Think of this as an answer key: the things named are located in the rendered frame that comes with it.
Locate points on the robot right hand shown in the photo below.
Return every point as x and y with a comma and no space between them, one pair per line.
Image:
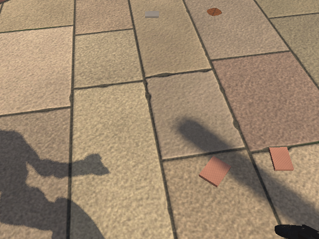
296,231

